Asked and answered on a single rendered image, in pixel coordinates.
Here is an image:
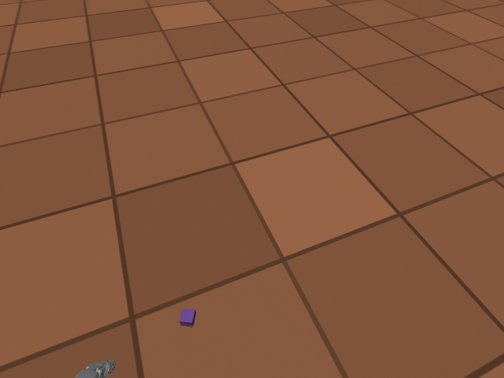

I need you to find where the small box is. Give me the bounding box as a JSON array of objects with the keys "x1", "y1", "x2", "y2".
[{"x1": 180, "y1": 308, "x2": 196, "y2": 325}]

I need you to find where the left robot hand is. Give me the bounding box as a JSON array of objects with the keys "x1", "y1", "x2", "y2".
[{"x1": 75, "y1": 360, "x2": 116, "y2": 378}]

